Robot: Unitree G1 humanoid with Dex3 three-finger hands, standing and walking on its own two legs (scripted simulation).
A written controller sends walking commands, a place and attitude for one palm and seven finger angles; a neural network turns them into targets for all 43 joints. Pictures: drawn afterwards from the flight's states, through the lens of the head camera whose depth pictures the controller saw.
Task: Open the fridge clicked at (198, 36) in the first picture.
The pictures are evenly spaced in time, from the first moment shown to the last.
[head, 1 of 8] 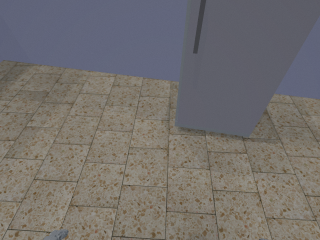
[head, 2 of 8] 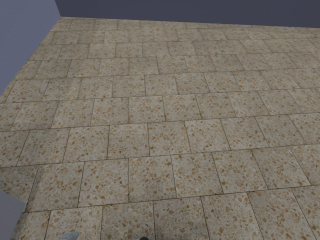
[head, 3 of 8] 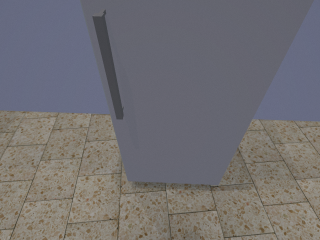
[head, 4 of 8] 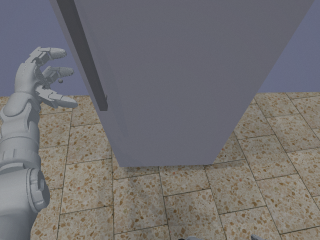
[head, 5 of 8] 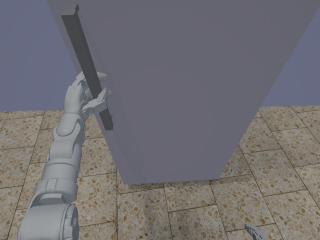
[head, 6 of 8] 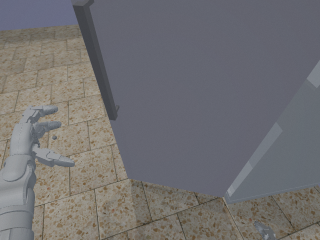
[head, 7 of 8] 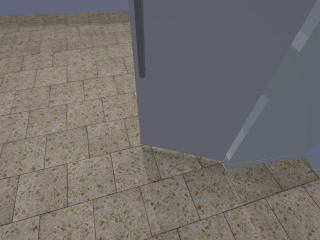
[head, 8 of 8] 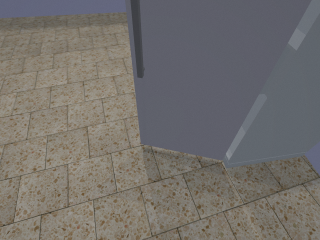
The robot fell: no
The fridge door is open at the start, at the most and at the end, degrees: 0 79 68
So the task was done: yes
